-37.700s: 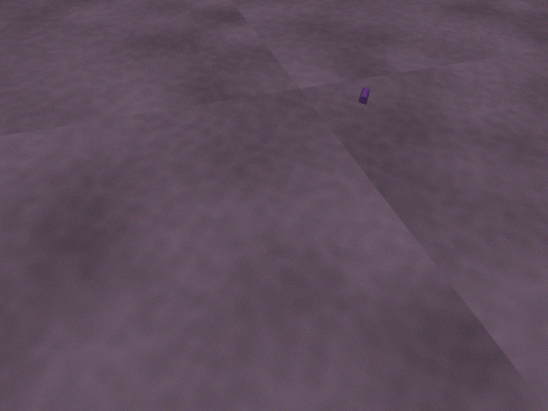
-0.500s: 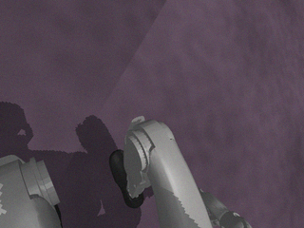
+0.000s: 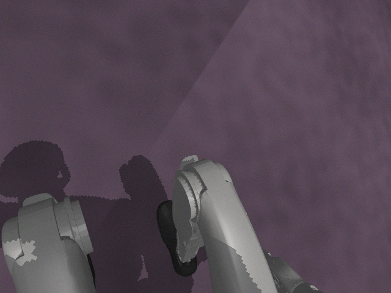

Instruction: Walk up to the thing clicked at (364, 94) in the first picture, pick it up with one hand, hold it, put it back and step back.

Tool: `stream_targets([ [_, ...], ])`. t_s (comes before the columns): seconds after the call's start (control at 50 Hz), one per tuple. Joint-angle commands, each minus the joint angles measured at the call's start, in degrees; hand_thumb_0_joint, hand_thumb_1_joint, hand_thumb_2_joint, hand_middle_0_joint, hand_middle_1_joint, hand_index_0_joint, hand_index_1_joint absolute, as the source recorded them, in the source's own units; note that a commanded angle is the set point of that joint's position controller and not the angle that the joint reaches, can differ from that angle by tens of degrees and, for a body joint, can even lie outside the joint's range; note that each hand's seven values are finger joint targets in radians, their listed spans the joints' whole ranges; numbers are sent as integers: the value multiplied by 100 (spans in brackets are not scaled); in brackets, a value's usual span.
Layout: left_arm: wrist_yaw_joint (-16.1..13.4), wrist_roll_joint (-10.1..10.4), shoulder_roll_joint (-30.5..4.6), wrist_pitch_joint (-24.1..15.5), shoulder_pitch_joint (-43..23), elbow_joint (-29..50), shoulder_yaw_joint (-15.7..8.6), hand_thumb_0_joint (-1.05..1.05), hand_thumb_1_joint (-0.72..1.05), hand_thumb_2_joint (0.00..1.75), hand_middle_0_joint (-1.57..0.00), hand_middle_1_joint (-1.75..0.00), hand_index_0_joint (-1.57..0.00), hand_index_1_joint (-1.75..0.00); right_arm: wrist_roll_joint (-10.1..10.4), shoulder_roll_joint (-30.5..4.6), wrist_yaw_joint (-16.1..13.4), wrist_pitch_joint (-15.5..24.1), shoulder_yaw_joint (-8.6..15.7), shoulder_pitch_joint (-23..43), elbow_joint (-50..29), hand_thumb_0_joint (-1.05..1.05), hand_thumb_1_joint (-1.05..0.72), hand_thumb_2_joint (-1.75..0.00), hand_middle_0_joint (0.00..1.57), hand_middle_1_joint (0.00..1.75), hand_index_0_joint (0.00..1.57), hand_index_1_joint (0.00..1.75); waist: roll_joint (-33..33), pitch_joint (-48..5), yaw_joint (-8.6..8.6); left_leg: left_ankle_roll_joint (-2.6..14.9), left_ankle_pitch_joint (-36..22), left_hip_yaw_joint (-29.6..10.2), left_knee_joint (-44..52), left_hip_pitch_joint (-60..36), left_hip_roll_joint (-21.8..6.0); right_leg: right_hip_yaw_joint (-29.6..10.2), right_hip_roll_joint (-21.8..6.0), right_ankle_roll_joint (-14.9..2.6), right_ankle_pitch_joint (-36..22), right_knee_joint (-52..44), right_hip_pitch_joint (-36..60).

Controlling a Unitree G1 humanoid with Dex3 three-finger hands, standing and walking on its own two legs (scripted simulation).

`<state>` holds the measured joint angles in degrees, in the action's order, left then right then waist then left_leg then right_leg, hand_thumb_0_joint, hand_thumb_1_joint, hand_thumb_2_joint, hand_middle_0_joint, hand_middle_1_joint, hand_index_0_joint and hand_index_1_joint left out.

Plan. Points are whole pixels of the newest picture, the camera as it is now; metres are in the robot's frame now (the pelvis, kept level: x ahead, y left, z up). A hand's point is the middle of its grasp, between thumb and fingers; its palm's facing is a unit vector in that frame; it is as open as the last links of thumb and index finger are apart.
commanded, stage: withdraw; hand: left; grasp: from above
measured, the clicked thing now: out of the picture +0.47 +0.38 -0.28
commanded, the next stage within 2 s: home in 0.62 s
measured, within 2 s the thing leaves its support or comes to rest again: neither
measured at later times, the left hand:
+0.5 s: hand out of the picture +0.43 +0.36 -0.12, palm faces -0.47 -0.12 -0.87, open 13.9 cm
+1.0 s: hand out of the picture +0.43 +0.37 -0.09, palm faces -0.36 -0.25 -0.90, open 11.7 cm
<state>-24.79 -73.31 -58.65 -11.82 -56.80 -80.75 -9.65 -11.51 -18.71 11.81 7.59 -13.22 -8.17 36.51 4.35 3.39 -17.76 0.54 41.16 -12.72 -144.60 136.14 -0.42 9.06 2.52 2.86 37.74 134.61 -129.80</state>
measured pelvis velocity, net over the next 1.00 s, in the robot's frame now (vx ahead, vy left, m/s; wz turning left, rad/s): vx -0.01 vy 0.00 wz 0.09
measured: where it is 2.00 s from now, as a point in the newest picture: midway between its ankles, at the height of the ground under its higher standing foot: (136, 274)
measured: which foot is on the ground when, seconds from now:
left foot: down 0.00-1.00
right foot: down 0.00-1.00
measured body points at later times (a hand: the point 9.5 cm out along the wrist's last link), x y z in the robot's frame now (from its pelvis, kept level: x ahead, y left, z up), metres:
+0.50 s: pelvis -0.02 -0.01 +0.03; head +0.22 +0.11 +0.40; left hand +0.45 +0.37 -0.07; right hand +0.08 -0.29 -0.05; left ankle +0.06 +0.12 -0.28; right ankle +0.11 -0.12 -0.27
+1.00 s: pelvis -0.01 +0.00 +0.05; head +0.23 +0.10 +0.42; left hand +0.45 +0.38 -0.03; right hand +0.06 -0.26 -0.05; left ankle +0.06 +0.12 -0.28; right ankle +0.11 -0.12 -0.27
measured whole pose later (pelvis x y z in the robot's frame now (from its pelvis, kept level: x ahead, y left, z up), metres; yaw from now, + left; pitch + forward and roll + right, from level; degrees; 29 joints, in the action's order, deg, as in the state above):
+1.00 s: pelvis -0.01 +0.00 +0.05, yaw +5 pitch +36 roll -10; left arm -6.2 -59.6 -46.3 -9.8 -48.5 -61.2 -9.7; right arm -5.1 -15.5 7.5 -2.1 -5.2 -13.4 35.9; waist -1.5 -3.0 -12.2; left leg 1.1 38.8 -7.5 -133.6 131.1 0.2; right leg 5.0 0.6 2.8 37.7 127.2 -125.7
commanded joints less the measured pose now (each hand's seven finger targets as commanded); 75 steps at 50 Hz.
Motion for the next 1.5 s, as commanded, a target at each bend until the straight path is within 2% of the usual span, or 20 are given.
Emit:
stream_targets([
  [0.0, 420, 481, -1273, 303, -1300, 1675, -24, 0, -52, 100, -7, -100, -7, -100, 269, -1663, 9, -197, 920, -1031, -56, 0, -90, -90, 20, 30, 20, 30, -3619, -4489, 344, -60, -1732, 600, 2039, -3712, -105, 292, 117, -524, -1472, -1181, 1825],
  [0.04, 864, 652, -730, 385, -1413, 1838, 291, 0, -51, 99, -7, -99, -7, -99, 391, -1609, -32, -371, 1073, -1223, -2, 0, -90, -90, 20, 30, 20, 30, -3184, -4425, 183, -28, -1542, 571, 2264, -3680, -94, 263, 118, -512, -1372, -1387, 1881],
  [0.12, 1684, 999, -170, 476, -1241, 1646, 754, 0, -51, 100, -8, -99, -7, -100, 547, -1574, -239, -676, 1176, -1436, -7, 0, -90, -90, 20, 30, 20, 30, -1835, -3593, -53, 147, -1053, 666, 2333, -2913, -22, 133, 104, -489, -1100, -1907, 2278],
  [0.18, 2074, 1175, -227, 347, -1328, 1757, 779, 0, -49, 100, -8, -100, -8, -100, 608, -1494, -437, -791, 1155, -1403, -66, 0, -89, -90, 20, 30, 20, 30, -1464, -3483, 18, 178, -865, 718, 2359, -2681, 28, 21, 86, -511, -836, -2082, 2472],
  [0.24, 2283, 1141, -480, 31, -1331, 1713, 642, 0, -48, 99, -9, -99, -9, -99, 622, -1407, -584, -887, 1056, -1378, -113, 0, -89, -90, 20, 30, 20, 30, -1227, -3543, 129, 188, -993, 768, 2307, -2641, 57, -60, 52, -499, -879, -2124, 2623],
  [0.32, 2114, 863, -964, -582, -1471, 1713, 305, 0, -50, 100, -9, -99, -9, -99, 562, -1324, -684, -939, 905, -1196, -148, 0, -89, -90, 20, 30, 20, 30, -1711, -3896, 372, 108, -1292, 790, 2240, -3020, 59, -73, 41, -519, -1062, -1902, 2478],
  [0.38, 1621, 569, -971, -929, -1741, 1664, 203, 0, -51, 100, -9, -99, -8, -99, 470, -1294, -668, -994, 804, -1021, -141, 0, -89, -90, 20, 30, 20, 30, -2481, -4175, 391, 41, -1454, 755, 2292, -3497, 51, 23, 50, -524, -1195, -1589, 2122],
  [0.44, 1051, 188, -1181, -956, -2103, 1537, 71, 0, -50, 99, -10, -98, -9, -98, 400, -1401, -612, -1062, 794, -1021, -87, 0, -90, -90, 20, 30, 20, 30, -2879, -4356, 333, 12, -1519, 744, 2308, -3827, 39, 111, 57, -540, -1217, -1429, 1823],
  [0.54, 483, -59, -1364, -659, -2479, 1105, 7, 0, -47, 96, -11, -96, -11, -96, 339, -1430, -578, -990, 859, -1102, -19, 0, -89, -90, 20, 30, 20, 30, -2987, -4264, 227, 25, -756, 763, 2404, -3602, 40, 132, 65, -540, -701, -1474, 1628],
  [0.6, 404, -59, -1483, -396, -2472, 862, 14, 0, -44, 94, -12, -94, -12, -94, 330, -1409, -580, -948, 873, -1082, -22, 0, -89, -89, 20, 30, 20, 30, -2834, -4313, 246, 71, -526, 798, 2415, -3281, 54, 105, 56, -523, -518, -1497, 1721],
  [0.7, 750, 157, -947, -113, -2440, 512, 435, 0, -47, 96, -9, -98, -10, -97, 403, -1401, -605, -823, 890, -1244, 158, 0, -89, -89, 20, 30, 20, 30, -2429, -4126, 31, 115, -619, 761, 2303, -3092, 49, 117, 34, -501, -695, -1545, 1639],
  [0.76, 991, 309, -1164, -48, -2250, 887, 277, 0, -24, 95, -26, -74, -23, -73, 438, -1447, -596, -813, 961, -1437, 121, 0, -88, -89, 20, 30, 20, 30, -2413, -4555, 186, 107, -1109, 795, 2281, -3259, 76, 112, -9, -469, -1087, -1564, 2046],
  [0.82, 1263, 663, -987, 5, -1727, 1360, 155, 0, -2, 91, -24, -60, -22, -62, 477, -1393, -550, -825, 1049, -1565, 16, 0, -89, -90, 20, 30, 20, 30, -2522, -4839, 342, 54, -1510, 817, 2396, -3550, 76, 104, -21, -482, -1333, -1636, 2381],
  [0.86, 1419, 980, -1041, 59, -1296, 1900, -110, 0, 14, 90, -23, -52, -21, -53, 539, -1372, -527, -850, 1169, -1623, -88, 0, -89, -90, 20, 30, 20, 30, -2716, -5211, 612, 20, -1791, 850, 2547, -3939, 81, 66, -38, -501, -1459, -1715, 2580],
  [0.96, 1790, 2024, -779, 384, -277, 3933, -602, 0, 54, 79, -18, -30, -18, -31, 797, -1347, -531, -975, 1590, -1592, -337, 0, -90, -90, 20, 30, 20, 30, -3095, -6270, 1190, -40, -2472, 793, 3167, -5324, 77, -136, -94, -568, -1711, -2046, 2812],
  [1.0, 1909, 2544, -458, 624, 227, 4486, -653, 0, 70, 82, -19, -28, -19, -28, 907, -1210, -586, -1029, 1626, -1486, -387, 0, -90, -90, 20, 30, 20, 30, -2646, -6127, 1177, 65, -2095, 805, 3441, -5161, 55, -213, -56, -507, -1570, -2381, 3067],
  [1.06, 2177, 3242, 381, 953, 1146, 4786, -349, 0, 89, 90, -20, -30, -20, -30, 1013, -989, -682, -1029, 1622, -1280, -379, 0, -90, -90, 20, 30, 20, 30, -1952, -5207, 1074, 167, -1414, 781, 3885, -4612, 46, -296, -28, -460, -1244, -2867, 3359],
  [1.18, 2552, 4412, 1454, 1416, 2356, 5953, 200, 0, 90, 90, -20, -30, -20, -30, 1167, -861, -893, -815, 1756, -888, -603, 0, -90, -90, 20, 30, 20, 30, -1606, -4542, 1041, 142, -680, 624, 4841, -5236, -105, -323, -64, -431, -813, -3698, 3863],
  [1.24, 2528, 4931, 1568, 1524, 2674, 6496, 95, 0, 90, 90, -20, -30, -20, -30, 1234, -787, -1016, -642, 1734, -711, -698, 0, -90, -90, 20, 30, 20, 30, -1600, -4313, 1109, 117, -554, 559, 5270, -5629, -103, -399, -104, -429, -739, -4063, 4147],
  [1.48, 2088, 6486, 2563, 2299, 4638, 7523, 58, 0, 90, 90, -20, -30, -20, -30, 1398, -445, -1426, -134, 1588, -27, -1063, 0, -90, -90, 20, 30, 20, 30, -1311, -3760, 1301, 73, -729, 662, 6767, -7202, -15, -703, -149, -419, -732, -5772, 5955],
])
